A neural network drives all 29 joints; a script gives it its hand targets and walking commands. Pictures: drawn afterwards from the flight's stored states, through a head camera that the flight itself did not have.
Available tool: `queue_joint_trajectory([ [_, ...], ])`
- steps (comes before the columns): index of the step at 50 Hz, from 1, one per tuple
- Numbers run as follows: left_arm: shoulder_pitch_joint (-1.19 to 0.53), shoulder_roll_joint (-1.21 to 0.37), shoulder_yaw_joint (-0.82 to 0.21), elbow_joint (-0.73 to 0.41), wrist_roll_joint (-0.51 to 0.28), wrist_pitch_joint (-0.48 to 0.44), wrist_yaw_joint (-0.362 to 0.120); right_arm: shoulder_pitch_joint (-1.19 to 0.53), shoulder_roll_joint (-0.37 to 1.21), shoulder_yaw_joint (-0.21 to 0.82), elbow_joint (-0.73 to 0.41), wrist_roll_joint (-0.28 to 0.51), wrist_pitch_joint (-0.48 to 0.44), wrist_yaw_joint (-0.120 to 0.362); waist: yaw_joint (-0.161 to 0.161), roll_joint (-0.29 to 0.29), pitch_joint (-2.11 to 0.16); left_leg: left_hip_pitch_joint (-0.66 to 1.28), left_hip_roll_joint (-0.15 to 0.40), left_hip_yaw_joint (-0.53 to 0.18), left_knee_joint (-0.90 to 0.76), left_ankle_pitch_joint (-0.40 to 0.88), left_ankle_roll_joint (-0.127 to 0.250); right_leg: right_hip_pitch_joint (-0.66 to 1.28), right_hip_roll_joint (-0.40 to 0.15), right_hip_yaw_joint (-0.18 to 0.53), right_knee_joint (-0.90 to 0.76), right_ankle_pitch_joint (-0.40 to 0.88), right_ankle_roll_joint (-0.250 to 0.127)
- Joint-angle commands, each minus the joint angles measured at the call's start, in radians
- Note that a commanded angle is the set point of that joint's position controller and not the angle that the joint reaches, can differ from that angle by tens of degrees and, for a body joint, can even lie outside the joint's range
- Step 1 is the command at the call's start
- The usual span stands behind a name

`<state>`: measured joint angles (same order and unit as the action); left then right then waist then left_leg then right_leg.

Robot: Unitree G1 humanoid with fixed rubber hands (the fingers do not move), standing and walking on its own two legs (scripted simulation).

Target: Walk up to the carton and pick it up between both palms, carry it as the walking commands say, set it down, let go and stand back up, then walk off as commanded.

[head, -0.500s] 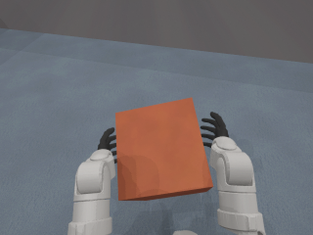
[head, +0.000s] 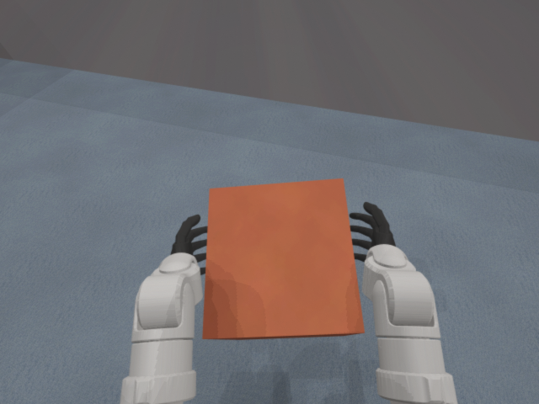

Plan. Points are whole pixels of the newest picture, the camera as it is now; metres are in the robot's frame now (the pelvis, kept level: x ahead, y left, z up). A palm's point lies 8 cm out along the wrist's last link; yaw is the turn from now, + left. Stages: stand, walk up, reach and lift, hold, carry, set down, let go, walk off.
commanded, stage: carry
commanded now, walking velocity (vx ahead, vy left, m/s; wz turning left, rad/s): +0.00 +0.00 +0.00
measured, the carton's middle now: (284, 270) +0.34 -0.02 -0.01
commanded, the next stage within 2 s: hold in 1.28 s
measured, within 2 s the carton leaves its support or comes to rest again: neither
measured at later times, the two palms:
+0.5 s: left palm (144, 299) +0.25 +0.18 +0.07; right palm (354, 304) +0.24 -0.10 +0.07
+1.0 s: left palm (150, 314) +0.24 +0.17 +0.05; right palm (357, 311) +0.23 -0.11 +0.06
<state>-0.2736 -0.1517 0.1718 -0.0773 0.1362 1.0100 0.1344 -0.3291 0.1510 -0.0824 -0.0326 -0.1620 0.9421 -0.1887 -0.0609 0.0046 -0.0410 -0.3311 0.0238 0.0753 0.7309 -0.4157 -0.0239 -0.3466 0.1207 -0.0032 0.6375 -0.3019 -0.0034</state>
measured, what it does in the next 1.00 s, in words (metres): steps on the spot: left foot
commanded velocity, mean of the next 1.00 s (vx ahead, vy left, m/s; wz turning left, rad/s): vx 0.00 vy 0.00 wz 0.00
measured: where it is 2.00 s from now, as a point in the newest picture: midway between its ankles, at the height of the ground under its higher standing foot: outside the picture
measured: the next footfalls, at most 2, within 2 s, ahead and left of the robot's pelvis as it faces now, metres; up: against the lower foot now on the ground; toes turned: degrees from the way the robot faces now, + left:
left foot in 0.04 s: +0.00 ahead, +0.12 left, +0.00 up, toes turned +1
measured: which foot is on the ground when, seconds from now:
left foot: up 0.00-0.02, down 0.04-1.00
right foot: down 0.00-1.00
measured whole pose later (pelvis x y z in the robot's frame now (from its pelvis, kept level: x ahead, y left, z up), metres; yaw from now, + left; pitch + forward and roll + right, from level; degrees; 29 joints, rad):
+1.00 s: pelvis -0.06 +0.04 +0.00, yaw +0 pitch -1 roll -2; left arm -0.26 -0.15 0.17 0.15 0.21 0.86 0.13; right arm -0.33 0.15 -0.12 0.24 -0.20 0.88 -0.15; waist -0.06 0.00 -0.07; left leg -0.32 0.01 0.09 0.66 -0.33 0.06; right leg -0.34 0.11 -0.01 0.57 -0.22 -0.06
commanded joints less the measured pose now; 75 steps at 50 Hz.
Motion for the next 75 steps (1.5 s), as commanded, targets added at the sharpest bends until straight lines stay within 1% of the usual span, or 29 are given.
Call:
queue_joint_trajectory([
  [1,-0.636,-0.712,-0.52,0.026,-0.235,-0.098,-0.248,-0.373,0.822,0.459,0.172,0.275,-0.017,0.302,0.053,-0.021,-0.496,0.15,0.032,-0.016,-0.172,0.294,0.031,0.348,-0.255,0.153,-0.08,1.064,0.11],
  [3,-0.662,-0.723,-0.511,0.041,-0.222,-0.113,-0.245,-0.423,0.825,0.45,0.162,0.278,-0.04,0.313,0.058,0.027,-0.483,0.187,0.083,-0.071,-0.141,0.409,0.06,0.275,-0.248,0.173,-0.098,0.832,0.1],
  [5,-0.697,-0.763,-0.544,0.004,-0.248,-0.105,-0.243,-0.498,0.833,0.474,0.092,0.306,-0.038,0.316,0.059,0.049,-0.451,0.197,0.112,-0.093,-0.126,0.414,0.069,0.205,-0.246,0.186,-0.14,0.672,0.057],
  [9,-0.637,-0.782,-0.493,0.148,-0.197,-0.12,-0.245,-0.511,0.823,0.427,0.151,0.264,-0.066,0.319,0.057,0.031,-0.43,0.162,0.112,-0.111,-0.169,0.306,0.07,0.183,-0.236,0.177,-0.162,0.554,0.005],
  [11,-0.615,-0.81,-0.507,0.168,-0.197,-0.13,-0.246,-0.565,0.815,0.443,0.085,0.276,-0.087,0.322,0.059,0.059,-0.413,0.18,0.123,-0.12,-0.202,0.313,0.078,0.145,-0.219,0.161,-0.167,0.42,-0.012],
  [12,-0.62,-0.829,-0.522,0.155,-0.21,-0.133,-0.247,-0.604,0.819,0.462,0.038,0.293,-0.093,0.323,0.06,0.066,-0.392,0.179,0.127,-0.126,-0.212,0.306,0.08,0.124,-0.211,0.153,-0.173,0.362,-0.015],
  [13,-0.626,-0.84,-0.513,0.188,-0.203,-0.139,-0.249,-0.617,0.814,0.443,0.056,0.279,-0.101,0.324,0.061,0.079,-0.369,0.17,0.131,-0.133,-0.226,0.296,0.084,0.102,-0.205,0.15,-0.181,0.316,-0.018],
  [15,-0.601,-0.849,-0.509,0.211,-0.201,-0.144,-0.25,-0.637,0.815,0.448,0.045,0.283,-0.107,0.324,0.06,0.045,-0.358,0.164,0.133,-0.142,-0.231,0.268,0.09,0.085,-0.197,0.145,-0.191,0.276,-0.024],
  [17,-0.586,-0.837,-0.48,0.264,-0.171,-0.16,-0.25,-0.624,0.805,0.416,0.107,0.256,-0.12,0.326,0.062,0.06,-0.346,0.148,0.132,-0.15,-0.248,0.241,0.093,0.081,-0.194,0.142,-0.189,0.234,-0.032],
  [18,-0.595,-0.855,-0.509,0.233,-0.193,-0.16,-0.252,-0.626,0.814,0.436,0.079,0.271,-0.121,0.327,0.06,0.061,-0.338,0.148,0.133,-0.153,-0.257,0.228,0.094,0.071,-0.194,0.147,-0.191,0.228,-0.031],
  [19,-0.604,-0.849,-0.491,0.259,-0.175,-0.166,-0.251,-0.604,0.809,0.405,0.137,0.248,-0.122,0.33,0.06,0.068,-0.328,0.141,0.142,-0.163,-0.268,0.239,0.096,0.065,-0.19,0.14,-0.184,0.21,-0.035],
  [20,-0.605,-0.856,-0.502,0.249,-0.186,-0.169,-0.253,-0.613,0.818,0.418,0.123,0.259,-0.125,0.333,0.061,0.063,-0.319,0.138,0.141,-0.162,-0.271,0.224,0.096,0.059,-0.19,0.142,-0.188,0.195,-0.036],
  [25,-0.623,-0.882,-0.526,0.228,-0.209,-0.162,-0.258,-0.674,0.833,0.437,0.097,0.288,-0.12,0.335,0.06,0.063,-0.296,0.115,0.137,-0.169,-0.288,0.212,0.1,0.047,-0.19,0.142,-0.193,0.19,-0.043],
  [31,-0.609,-0.885,-0.489,0.302,-0.182,-0.169,-0.266,-0.662,0.842,0.399,0.184,0.258,-0.124,0.341,0.061,0.056,-0.266,0.089,0.13,-0.175,-0.309,0.152,0.1,0.023,-0.194,0.15,-0.219,0.144,-0.051],
  [33,-0.622,-0.899,-0.503,0.279,-0.2,-0.171,-0.27,-0.702,0.851,0.418,0.142,0.277,-0.127,0.34,0.06,0.042,-0.268,0.086,0.124,-0.172,-0.3,0.147,0.1,0.026,-0.196,0.154,-0.227,0.148,-0.054],
  [37,-0.657,-0.902,-0.494,0.287,-0.194,-0.189,-0.274,-0.686,0.875,0.396,0.199,0.263,-0.137,0.347,0.058,0.046,-0.273,0.095,0.112,-0.164,-0.295,0.149,0.097,0.017,-0.205,0.166,-0.242,0.137,-0.063],
  [43,-0.659,-0.916,-0.519,0.252,-0.216,-0.196,-0.279,-0.696,0.905,0.426,0.167,0.288,-0.144,0.351,0.058,0.026,-0.299,0.104,0.101,-0.156,-0.279,0.154,0.096,0.031,-0.214,0.177,-0.254,0.136,-0.074],
  [48,-0.663,-0.918,-0.518,0.255,-0.208,-0.212,-0.28,-0.685,0.907,0.425,0.178,0.278,-0.156,0.351,0.059,0.034,-0.331,0.124,0.101,-0.148,-0.269,0.198,0.095,0.053,-0.217,0.177,-0.235,0.223,-0.083],
  [49,-0.666,-0.935,-0.552,0.199,-0.236,-0.211,-0.28,-0.7,0.923,0.46,0.112,0.307,-0.157,0.352,0.059,0.033,-0.351,0.126,0.105,-0.153,-0.266,0.209,0.098,0.071,-0.216,0.17,-0.224,0.25,-0.086],
  [51,-0.658,-0.926,-0.529,0.233,-0.219,-0.22,-0.282,-0.693,0.913,0.443,0.146,0.29,-0.164,0.353,0.061,0.036,-0.355,0.132,0.105,-0.148,-0.264,0.223,0.098,0.073,-0.216,0.17,-0.217,0.276,-0.088],
  [54,-0.654,-0.917,-0.52,0.245,-0.206,-0.233,-0.281,-0.683,0.909,0.435,0.167,0.278,-0.177,0.355,0.064,0.032,-0.36,0.137,0.111,-0.158,-0.27,0.248,0.101,0.084,-0.214,0.162,-0.201,0.29,-0.092],
  [55,-0.644,-0.924,-0.527,0.243,-0.205,-0.237,-0.282,-0.675,0.915,0.436,0.167,0.278,-0.181,0.356,0.064,0.056,-0.36,0.138,0.114,-0.157,-0.268,0.257,0.1,0.084,-0.211,0.161,-0.198,0.294,-0.093],
  [60,-0.628,-0.913,-0.508,0.285,-0.184,-0.261,-0.286,-0.64,0.907,0.418,0.216,0.247,-0.203,0.359,0.063,0.03,-0.351,0.134,0.111,-0.156,-0.266,0.228,0.099,0.078,-0.216,0.167,-0.207,0.282,-0.09],
  [64,-0.61,-0.928,-0.518,0.289,-0.18,-0.273,-0.289,-0.639,0.916,0.429,0.209,0.25,-0.216,0.363,0.065,0.051,-0.354,0.137,0.117,-0.16,-0.272,0.248,0.1,0.08,-0.212,0.162,-0.199,0.277,-0.093],
  [65,-0.486,-1.043,-0.52,0.352,-0.142,-0.293,-0.316,-0.512,1.054,0.437,0.208,0.232,-0.238,0.377,0.105,0.046,-0.396,0.117,-0.066,-0.192,-0.284,0.383,0.059,0.279,-0.086,0.138,-0.165,0.288,-0.035],
  [67,-0.482,-1.041,-0.521,0.331,-0.136,-0.312,-0.319,-0.559,1.057,0.491,0.174,0.261,-0.252,0.393,0.137,0.047,-0.448,0.121,-0.059,-0.194,-0.277,0.467,0.055,0.322,-0.093,0.163,-0.152,0.373,-0.024],
  [69,-0.516,-1.061,-0.523,0.32,-0.146,-0.326,-0.326,-0.6,1.048,0.521,0.171,0.273,-0.26,0.405,0.15,0.055,-0.449,0.113,-0.051,-0.203,-0.282,0.47,0.053,0.325,-0.091,0.172,-0.148,0.356,-0.026],
  [71,-0.532,-1.057,-0.515,0.337,-0.147,-0.333,-0.33,-0.645,1.037,0.531,0.168,0.282,-0.266,0.407,0.143,0.041,-0.426,0.092,-0.045,-0.212,-0.28,0.418,0.058,0.304,-0.097,0.177,-0.142,0.32,-0.021],
  [75,-0.633,-1.026,-0.473,0.368,-0.145,-0.334,-0.333,-0.678,1.026,0.484,0.261,0.264,-0.258,0.413,0.135,0.048,-0.351,0.028,-0.03,-0.214,-0.304,0.241,0.07,0.291,-0.088,0.169,-0.131,0.189,-0.02],
])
